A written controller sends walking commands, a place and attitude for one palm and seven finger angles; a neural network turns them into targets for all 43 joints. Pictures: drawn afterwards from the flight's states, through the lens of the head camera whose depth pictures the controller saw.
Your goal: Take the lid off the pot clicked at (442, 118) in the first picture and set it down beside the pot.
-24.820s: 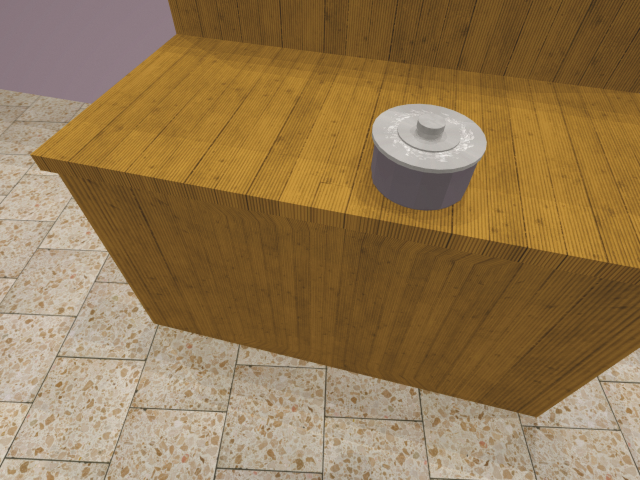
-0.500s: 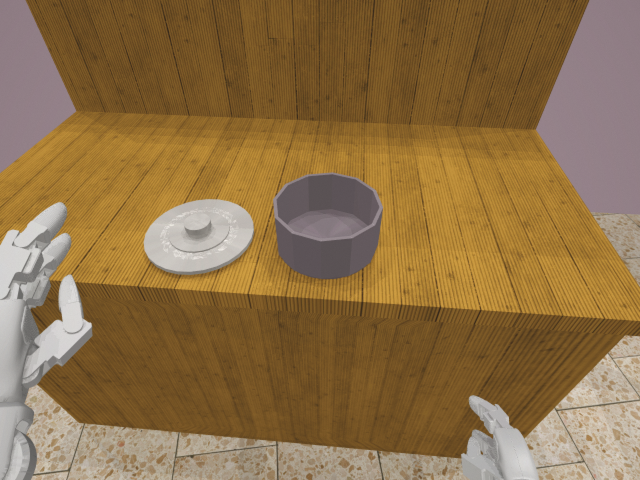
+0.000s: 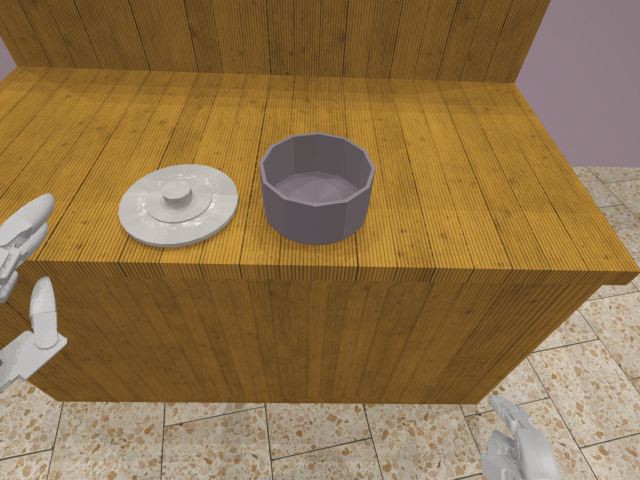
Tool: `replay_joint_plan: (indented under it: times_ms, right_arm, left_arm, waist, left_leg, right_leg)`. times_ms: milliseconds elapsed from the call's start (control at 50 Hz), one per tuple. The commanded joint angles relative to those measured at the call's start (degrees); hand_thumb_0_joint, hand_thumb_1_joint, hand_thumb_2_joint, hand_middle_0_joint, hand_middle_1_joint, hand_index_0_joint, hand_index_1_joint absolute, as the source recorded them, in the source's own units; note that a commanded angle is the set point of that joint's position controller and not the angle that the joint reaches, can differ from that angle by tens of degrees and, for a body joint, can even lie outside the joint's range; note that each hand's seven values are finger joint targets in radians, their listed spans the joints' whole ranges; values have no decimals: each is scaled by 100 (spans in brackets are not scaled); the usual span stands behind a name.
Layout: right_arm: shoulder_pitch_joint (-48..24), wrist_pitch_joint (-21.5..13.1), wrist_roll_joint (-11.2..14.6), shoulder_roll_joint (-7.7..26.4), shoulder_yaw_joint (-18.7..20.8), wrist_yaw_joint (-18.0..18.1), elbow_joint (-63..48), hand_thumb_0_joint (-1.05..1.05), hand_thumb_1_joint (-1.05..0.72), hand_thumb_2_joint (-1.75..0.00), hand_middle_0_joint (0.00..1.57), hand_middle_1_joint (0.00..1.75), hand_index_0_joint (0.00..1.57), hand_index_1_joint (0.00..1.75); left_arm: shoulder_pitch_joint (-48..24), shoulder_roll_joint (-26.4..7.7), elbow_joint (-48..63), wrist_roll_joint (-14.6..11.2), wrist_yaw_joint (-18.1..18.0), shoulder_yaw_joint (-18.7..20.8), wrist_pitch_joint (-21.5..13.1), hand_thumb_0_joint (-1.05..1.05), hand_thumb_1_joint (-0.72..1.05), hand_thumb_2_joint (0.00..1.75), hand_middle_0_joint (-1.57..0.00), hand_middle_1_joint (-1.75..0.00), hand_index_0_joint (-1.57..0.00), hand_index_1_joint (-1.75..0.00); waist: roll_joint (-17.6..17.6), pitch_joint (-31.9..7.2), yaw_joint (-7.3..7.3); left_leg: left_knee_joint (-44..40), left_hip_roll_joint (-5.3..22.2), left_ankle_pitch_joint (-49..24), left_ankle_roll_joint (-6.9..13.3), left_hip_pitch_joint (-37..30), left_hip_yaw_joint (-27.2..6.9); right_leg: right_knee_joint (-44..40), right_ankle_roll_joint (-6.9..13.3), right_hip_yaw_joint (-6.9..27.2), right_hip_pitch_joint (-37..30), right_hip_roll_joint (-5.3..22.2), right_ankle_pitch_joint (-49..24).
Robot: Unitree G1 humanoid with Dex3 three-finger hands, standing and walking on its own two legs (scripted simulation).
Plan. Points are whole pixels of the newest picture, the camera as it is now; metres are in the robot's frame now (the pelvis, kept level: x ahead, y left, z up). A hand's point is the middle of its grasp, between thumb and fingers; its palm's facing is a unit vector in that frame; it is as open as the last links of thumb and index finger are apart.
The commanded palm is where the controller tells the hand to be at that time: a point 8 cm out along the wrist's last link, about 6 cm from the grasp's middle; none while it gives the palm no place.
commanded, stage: step back with the hand held close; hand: left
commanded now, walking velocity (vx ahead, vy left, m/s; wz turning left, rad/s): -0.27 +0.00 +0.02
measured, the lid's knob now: (177, 192) +0.54 +0.28 +0.02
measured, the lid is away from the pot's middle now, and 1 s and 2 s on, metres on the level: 0.24 0.24 0.24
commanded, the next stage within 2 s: stop stepping back and stand still in 1.24 s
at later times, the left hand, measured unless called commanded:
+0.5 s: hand out of the picture +0.14 +0.25 +0.19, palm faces +0.39 -0.78 -0.50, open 7.4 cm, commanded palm +0.07 +0.29 +0.20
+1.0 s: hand out of the picture +0.09 +0.25 +0.20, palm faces +0.34 -0.84 -0.42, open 7.4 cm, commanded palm +0.03 +0.30 +0.20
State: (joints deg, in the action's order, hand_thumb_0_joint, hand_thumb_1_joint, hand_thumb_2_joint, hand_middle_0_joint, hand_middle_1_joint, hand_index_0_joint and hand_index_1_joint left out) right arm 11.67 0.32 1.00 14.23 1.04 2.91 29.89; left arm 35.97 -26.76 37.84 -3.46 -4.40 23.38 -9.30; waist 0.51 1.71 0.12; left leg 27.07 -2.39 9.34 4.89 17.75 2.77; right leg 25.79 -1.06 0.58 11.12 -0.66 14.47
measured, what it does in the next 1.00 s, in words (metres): steps on the spot: right foot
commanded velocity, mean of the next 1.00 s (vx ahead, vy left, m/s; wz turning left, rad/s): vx -0.36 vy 0.00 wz -0.01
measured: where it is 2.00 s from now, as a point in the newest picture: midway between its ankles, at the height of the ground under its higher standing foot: outside the picture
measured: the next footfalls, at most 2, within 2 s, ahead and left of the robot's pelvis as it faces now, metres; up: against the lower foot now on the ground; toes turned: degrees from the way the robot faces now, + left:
right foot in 0.86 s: -0.07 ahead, -0.13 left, +0.00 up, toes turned +3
right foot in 1.34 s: -0.22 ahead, -0.10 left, +0.00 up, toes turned -5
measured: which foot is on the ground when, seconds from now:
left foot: down 0.00-1.00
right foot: down 0.00-0.74, up 0.76-0.84, down 0.86-1.00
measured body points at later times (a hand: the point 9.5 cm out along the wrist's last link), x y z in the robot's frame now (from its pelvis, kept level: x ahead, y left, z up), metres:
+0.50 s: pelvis -0.05 +0.01 -0.01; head -0.04 +0.03 +0.44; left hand +0.11 +0.29 +0.22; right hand +0.12 -0.23 -0.07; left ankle +0.06 +0.06 -0.74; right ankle -0.06 -0.13 -0.73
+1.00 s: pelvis -0.10 +0.02 -0.01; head -0.09 +0.07 +0.43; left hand +0.06 +0.29 +0.22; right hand +0.07 -0.22 -0.07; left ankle +0.00 +0.08 -0.74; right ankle -0.11 -0.13 -0.74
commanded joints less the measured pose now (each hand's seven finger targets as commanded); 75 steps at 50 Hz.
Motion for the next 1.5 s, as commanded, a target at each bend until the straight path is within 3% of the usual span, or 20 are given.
replay_joint_plan:
  times_ms: [0,240,380,560,660,740,800,900,940,1000,1060,1220,1260,1300,1320,1340,1360,1400,1440,1480]
  right_arm:
    - [-512,-369,5,744,282,41,-1009,0,-90,-90,20,30,20,30]
    - [-338,-627,-49,627,281,118,-739,0,-90,-90,20,30,20,30]
    - [-443,-728,-128,682,262,166,-797,0,-90,-90,20,30,20,30]
    - [-321,-741,-56,549,354,46,-575,0,-90,-90,20,30,20,30]
    - [-490,-682,-129,602,339,87,-668,0,-90,-90,20,30,20,30]
    - [-468,-739,-190,591,381,76,-708,0,-90,-90,20,30,20,30]
    - [-436,-751,-160,492,388,-7,-688,0,-90,-90,20,30,20,30]
    - [-252,-709,-125,427,427,12,-378,0,-90,-90,20,30,20,30]
    - [-339,-637,-129,346,349,28,-375,0,-90,-90,20,30,20,30]
    - [-479,-697,-116,557,342,129,-521,0,-90,-90,20,30,20,30]
    - [-434,-878,-320,529,353,49,-612,0,-90,-90,20,30,20,30]
    - [-320,-908,-343,442,328,-47,-472,0,-90,-90,20,30,20,30]
    - [-164,-806,-342,441,337,-1,-355,0,-90,-90,20,30,20,30]
    - [-203,-769,-277,398,299,85,-245,0,-90,-90,20,30,20,30]
    - [-137,-919,87,1257,590,-112,959,0,-90,-90,20,30,20,30]
    - [-650,-863,89,330,478,-82,-562,0,-90,-90,20,30,20,30]
    - [-523,-906,-15,294,210,120,-525,0,-90,-90,20,30,20,30]
    - [-542,-731,54,305,141,179,-523,0,-90,-90,20,30,20,30]
    - [-569,-892,21,456,87,167,-661,0,-90,-90,20,30,20,30]
    - [-441,-1062,-52,326,113,132,-622,0,-90,-90,20,30,20,30]
  left_arm:
    - [-42,-744,1185,-15,-241,850,-486,0,90,90,-20,-30,-20,-30]
    - [-527,-666,1166,87,-435,631,-690,0,90,90,-20,-30,-20,-30]
    - [-438,-686,1237,208,-409,873,-777,0,90,90,-20,-30,-20,-30]
    - [-368,-896,1459,-13,-359,827,-962,0,90,90,-20,-30,-20,-30]
    - [-463,-938,1476,19,-387,910,-985,0,90,90,-20,-30,-20,-30]
    - [-451,-844,1297,57,-315,1030,-953,0,90,90,-20,-30,-20,-30]
    - [-307,-761,1368,-23,-286,868,-935,0,90,90,-20,-30,-20,-30]
    - [-782,-841,1395,23,-374,643,-960,0,90,90,-20,-30,-20,-30]
    - [-851,-825,1341,73,-387,647,-911,0,90,90,-20,-30,-20,-30]
    - [-829,-848,1296,47,-352,784,-944,0,90,90,-20,-30,-20,-30]
    - [-594,-972,1462,-98,-280,1024,-959,0,90,90,-20,-30,-20,-30]
    - [-27,-921,1861,-131,-316,818,-736,0,90,90,-20,-30,-20,-30]
    - [-115,-1101,1732,-105,-293,888,-826,0,90,90,-20,-30,-20,-30]
    - [-531,-1225,1647,-145,-311,907,-1050,0,90,90,-20,-30,-20,-30]
    - [-710,329,-3690,747,420,-1448,314,0,90,90,-20,-30,-20,-30]
    - [-2471,-1350,2866,-160,6,861,-608,0,90,90,-20,-30,-20,-30]
    - [-1909,-1798,2449,-108,-110,1090,-830,0,90,90,-20,-30,-20,-30]
    - [-371,-895,1485,-145,-193,866,-460,0,90,90,-20,-30,-20,-30]
    - [-482,-878,1928,-167,-254,931,-589,0,90,90,-20,-30,-20,-30]
    - [-404,-1032,1730,-177,-318,1123,-638,0,90,90,-20,-30,-20,-30]
  waist:
    - [586,-780,23]
    - [40,-341,-151]
    - [1316,-466,-41]
    - [-128,-1217,-144]
    - [682,-582,-171]
    - [1338,-718,-46]
    - [729,-1013,-31]
    - [-851,-736,-251]
    - [-588,-523,-326]
    - [910,-506,-168]
    - [1364,-1076,-86]
    - [1254,-1402,36]
    - [916,-1379,-30]
    - [-38,-1139,-146]
    - [-386,-877,-529]
    - [-1165,-1531,-36]
    - [-2038,-743,-261]
    - [-88,-193,-302]
    - [1868,-168,-113]
    - [1656,-369,-106]
  left_leg:
    - [-996,1076,936,44,640,-1196]
    - [11,706,1630,-183,125,-1039]
    - [-1936,1585,3316,161,2146,-2042]
    - [258,745,453,-314,-761,-808]
    - [-604,1030,1753,-264,157,-1296]
    - [-2001,1673,3089,-68,1874,-1873]
    - [-1258,1425,2065,-208,823,-1382]
    - [2008,338,944,-562,-1116,-509]
    - [1533,450,468,-483,-711,-621]
    - [-672,1307,-1003,-183,277,-1457]
    - [-1892,2202,962,215,840,-2615]
    - [-2129,1446,1380,-568,-75,-1258]
    - [-1274,1015,977,-795,-457,-749]
    - [909,572,628,-775,-1368,-343]
    - [4103,812,390,-475,-410,-1649]
    - [3502,140,1694,-661,-1138,-694]
    - [3256,267,1435,-621,-611,-608]
    - [840,539,697,-438,-139,-677]
    - [-1303,1336,882,-168,185,-2325]
    - [-2460,1626,3476,-281,544,-3208]
  right_leg:
    - [343,119,47,-745,73,-611]
    - [-726,417,536,1064,585,889]
    - [1334,105,-71,-986,-346,251]
    - [-417,371,485,935,466,-553]
    - [-216,356,230,910,65,602]
    - [1281,266,-111,-865,-526,777]
    - [340,353,72,-228,-215,861]
    - [-1352,989,1378,2512,1562,671]
    - [-740,798,891,2008,1345,-892]
    - [583,164,11,511,-159,-906]
    - [2806,191,537,259,-524,1701]
    - [-53,358,-290,-394,-547,1145]
    - [-1093,507,-174,-281,-227,524]
    - [-1600,868,486,1391,1061,-18]
    - [-248,1072,1171,1719,2603,-2731]
    - [-1017,1043,279,2005,1882,-660]
    - [-1101,1098,485,1967,1718,-10]
    - [-24,658,70,1328,1091,-82]
    - [1057,137,-258,873,-223,1082]
    - [1994,172,124,640,-425,1737]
